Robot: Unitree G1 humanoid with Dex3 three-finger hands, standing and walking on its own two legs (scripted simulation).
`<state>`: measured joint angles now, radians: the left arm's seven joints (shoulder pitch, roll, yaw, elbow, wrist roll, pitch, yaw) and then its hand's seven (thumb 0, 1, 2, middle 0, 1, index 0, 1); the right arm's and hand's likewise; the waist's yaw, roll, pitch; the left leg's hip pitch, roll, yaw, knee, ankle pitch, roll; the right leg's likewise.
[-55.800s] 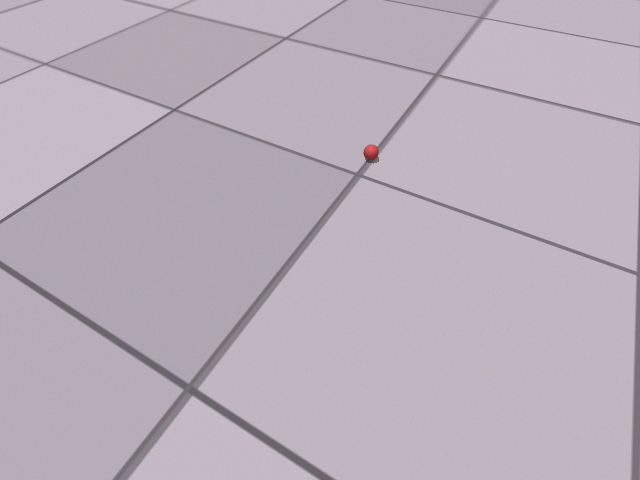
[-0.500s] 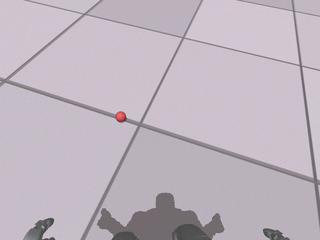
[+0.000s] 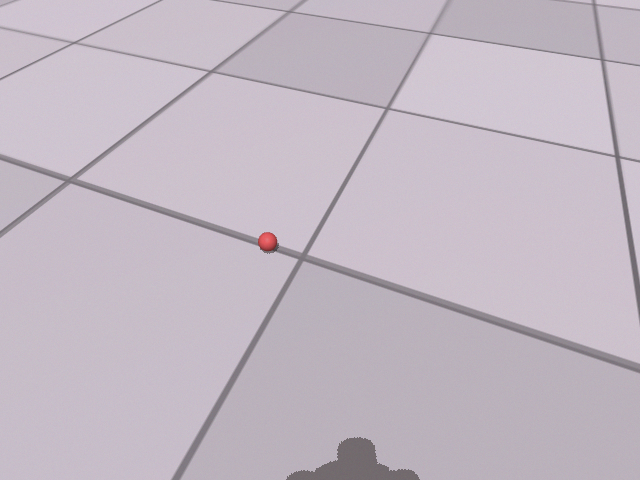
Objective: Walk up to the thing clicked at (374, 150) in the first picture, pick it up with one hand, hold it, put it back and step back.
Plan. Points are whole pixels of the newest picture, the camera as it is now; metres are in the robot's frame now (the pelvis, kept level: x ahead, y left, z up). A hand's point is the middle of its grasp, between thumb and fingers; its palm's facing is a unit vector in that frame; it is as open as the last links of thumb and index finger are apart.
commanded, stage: step back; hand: left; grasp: from above
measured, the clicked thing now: (267, 241) +1.10 +0.23 -0.72
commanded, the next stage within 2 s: stand in 0.80 s
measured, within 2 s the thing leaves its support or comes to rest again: neither
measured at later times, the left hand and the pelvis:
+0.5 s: hand out of the picture +0.08 +0.27 -0.15, palm faces +0.05 -0.93 -0.36, open 7.4 cm; pelvis +0.03 +0.00 +0.00, yaw +1 degrees
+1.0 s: hand out of the picture +0.15 +0.26 -0.13, palm faces -0.01 -0.94 -0.34, open 7.4 cm; pelvis +0.05 +0.00 +0.02, yaw +0 degrees
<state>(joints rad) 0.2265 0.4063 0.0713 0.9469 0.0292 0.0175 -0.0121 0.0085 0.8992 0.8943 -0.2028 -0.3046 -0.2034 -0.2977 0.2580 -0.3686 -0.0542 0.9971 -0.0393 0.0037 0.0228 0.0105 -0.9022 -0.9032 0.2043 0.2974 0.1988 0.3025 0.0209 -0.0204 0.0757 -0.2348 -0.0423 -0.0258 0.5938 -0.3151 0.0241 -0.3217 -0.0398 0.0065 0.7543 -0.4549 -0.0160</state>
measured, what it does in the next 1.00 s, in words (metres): steps on the spot: left foot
